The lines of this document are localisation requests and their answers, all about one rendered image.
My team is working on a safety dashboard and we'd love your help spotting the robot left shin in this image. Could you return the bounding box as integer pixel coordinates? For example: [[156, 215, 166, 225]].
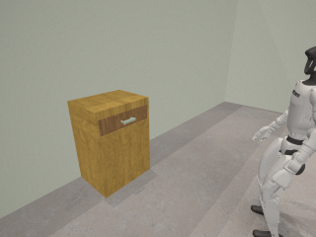
[[260, 198, 280, 237]]

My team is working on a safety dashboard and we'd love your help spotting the handle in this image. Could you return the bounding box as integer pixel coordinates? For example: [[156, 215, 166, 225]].
[[120, 117, 136, 124]]

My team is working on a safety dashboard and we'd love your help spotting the left robot upper arm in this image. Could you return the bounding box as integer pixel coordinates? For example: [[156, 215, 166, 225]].
[[306, 87, 316, 138]]

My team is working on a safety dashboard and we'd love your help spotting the right robot thigh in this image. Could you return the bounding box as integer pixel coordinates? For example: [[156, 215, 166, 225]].
[[258, 137, 283, 184]]

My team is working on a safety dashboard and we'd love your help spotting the left robot forearm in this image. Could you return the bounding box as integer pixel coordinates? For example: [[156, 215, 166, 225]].
[[283, 129, 316, 175]]

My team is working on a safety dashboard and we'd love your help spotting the cabinet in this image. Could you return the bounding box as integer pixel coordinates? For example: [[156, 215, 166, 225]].
[[67, 90, 150, 198]]

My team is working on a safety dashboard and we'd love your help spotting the right robot forearm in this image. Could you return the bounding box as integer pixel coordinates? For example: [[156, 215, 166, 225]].
[[269, 108, 289, 131]]

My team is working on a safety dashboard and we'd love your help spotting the drawer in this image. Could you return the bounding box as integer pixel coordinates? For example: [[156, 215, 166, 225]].
[[98, 105, 147, 137]]

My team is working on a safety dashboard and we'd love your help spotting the left robot hand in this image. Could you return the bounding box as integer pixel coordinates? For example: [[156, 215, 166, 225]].
[[261, 168, 293, 199]]

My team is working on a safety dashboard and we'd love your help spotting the right robot hand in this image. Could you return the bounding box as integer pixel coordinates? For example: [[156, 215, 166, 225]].
[[252, 125, 274, 144]]

